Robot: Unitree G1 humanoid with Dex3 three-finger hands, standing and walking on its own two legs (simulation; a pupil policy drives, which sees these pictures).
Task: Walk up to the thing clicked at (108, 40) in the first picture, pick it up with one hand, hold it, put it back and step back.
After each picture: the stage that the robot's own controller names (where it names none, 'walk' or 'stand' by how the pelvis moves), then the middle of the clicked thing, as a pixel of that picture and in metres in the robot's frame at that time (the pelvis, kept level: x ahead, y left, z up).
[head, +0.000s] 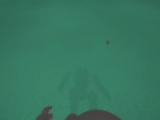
stand; (108, 41) +1.84 -0.40 -0.72
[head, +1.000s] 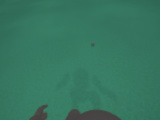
walk; (92, 44) +1.72 +0.08 -0.70
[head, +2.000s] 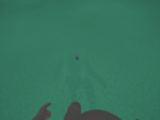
walk; (77, 57) +1.12 +0.33 -0.71
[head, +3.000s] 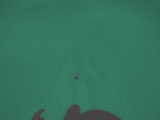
walk; (76, 76) +0.70 +0.25 -0.71
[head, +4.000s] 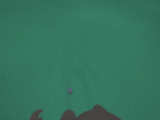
walk; (70, 91) +0.45 +0.20 -0.71
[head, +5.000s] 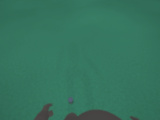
stand; (70, 100) +0.33 +0.23 -0.72
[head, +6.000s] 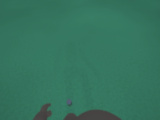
stand; (69, 102) +0.30 +0.24 -0.71
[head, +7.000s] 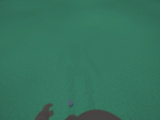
stand; (70, 103) +0.30 +0.22 -0.72
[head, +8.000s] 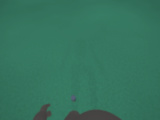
stand; (73, 98) +0.33 +0.20 -0.72
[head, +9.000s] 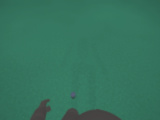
stand; (73, 95) +0.36 +0.17 -0.71
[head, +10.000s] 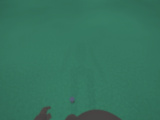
stand; (72, 100) +0.35 +0.20 -0.73
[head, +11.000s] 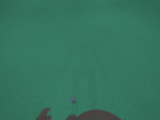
stand; (73, 100) +0.35 +0.20 -0.73
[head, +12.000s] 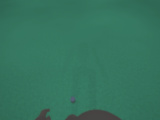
stand; (72, 100) +0.35 +0.20 -0.73
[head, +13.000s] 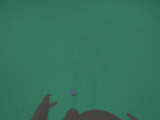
go down; (73, 93) +0.37 +0.19 -0.71
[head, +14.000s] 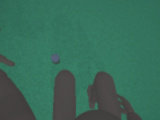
go down; (55, 59) +0.43 +0.24 -0.28
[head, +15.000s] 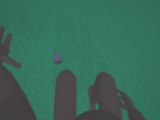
close in; (57, 59) +0.43 +0.25 -0.29
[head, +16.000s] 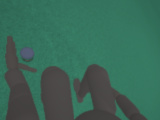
close in; (27, 55) +0.41 +0.28 -0.22
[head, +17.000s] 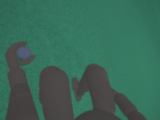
close; (24, 54) +0.41 +0.28 -0.22
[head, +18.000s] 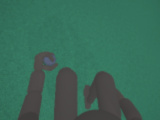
lift; (49, 61) +0.35 +0.27 -0.13
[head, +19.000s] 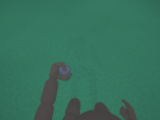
lift; (65, 73) +0.33 +0.18 +0.02
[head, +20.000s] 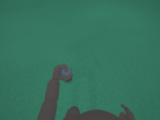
hold; (67, 75) +0.33 +0.17 +0.00
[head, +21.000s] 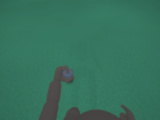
hold; (68, 77) +0.32 +0.16 +0.00
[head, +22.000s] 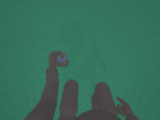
crouch; (63, 60) +0.42 +0.20 -0.08
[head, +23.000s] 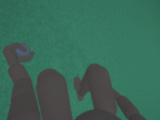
lower; (24, 53) +0.42 +0.28 -0.22
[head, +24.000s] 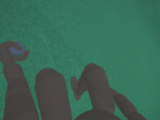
lower; (18, 52) +0.42 +0.30 -0.23
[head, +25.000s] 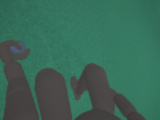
lower; (19, 51) +0.42 +0.29 -0.23
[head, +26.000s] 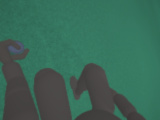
lower; (18, 51) +0.43 +0.29 -0.23
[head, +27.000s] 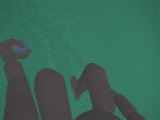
loosen; (20, 51) +0.43 +0.29 -0.23
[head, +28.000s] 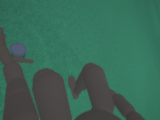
withdraw; (18, 52) +0.42 +0.28 -0.23
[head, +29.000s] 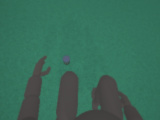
walk; (66, 60) +0.45 +0.22 -0.32
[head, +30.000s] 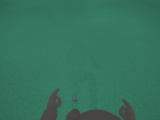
stand; (74, 98) +0.37 +0.16 -0.66
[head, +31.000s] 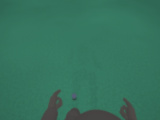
stand; (74, 97) +0.39 +0.18 -0.67
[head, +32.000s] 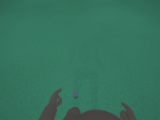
stand; (75, 95) +0.39 +0.17 -0.68
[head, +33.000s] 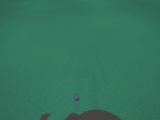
walk; (76, 97) +0.41 +0.17 -0.72
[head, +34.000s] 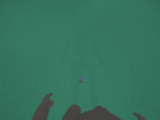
walk; (81, 80) +0.52 +0.11 -0.70
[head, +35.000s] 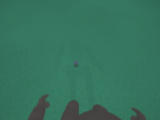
walk; (76, 64) +0.80 +0.22 -0.70
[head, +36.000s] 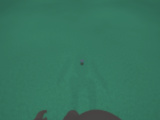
stand; (82, 62) +1.06 +0.17 -0.71
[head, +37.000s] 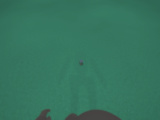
stand; (81, 62) +1.04 +0.18 -0.73
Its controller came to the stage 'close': yes
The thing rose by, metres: 0.71
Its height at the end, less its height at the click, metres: +0.00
